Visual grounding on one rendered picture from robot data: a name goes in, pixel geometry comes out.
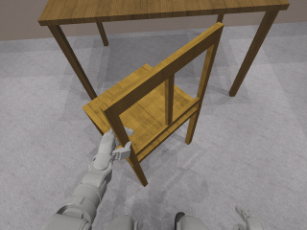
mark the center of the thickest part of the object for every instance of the robot left hand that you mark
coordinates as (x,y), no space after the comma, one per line
(109,142)

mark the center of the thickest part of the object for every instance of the robot right hand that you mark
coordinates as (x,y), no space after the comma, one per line
(247,216)

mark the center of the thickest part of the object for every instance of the left robot thigh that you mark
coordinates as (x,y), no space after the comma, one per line
(123,223)

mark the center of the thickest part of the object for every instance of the chair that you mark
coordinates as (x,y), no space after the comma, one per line
(148,101)

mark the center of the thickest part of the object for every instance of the table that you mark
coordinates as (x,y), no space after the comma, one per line
(67,12)

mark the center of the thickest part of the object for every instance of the robot right foot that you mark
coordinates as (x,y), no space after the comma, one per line
(177,218)

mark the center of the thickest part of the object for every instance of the left robot forearm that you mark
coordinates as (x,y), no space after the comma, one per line
(87,196)

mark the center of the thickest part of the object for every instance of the left robot upper arm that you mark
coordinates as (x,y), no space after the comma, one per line
(63,222)

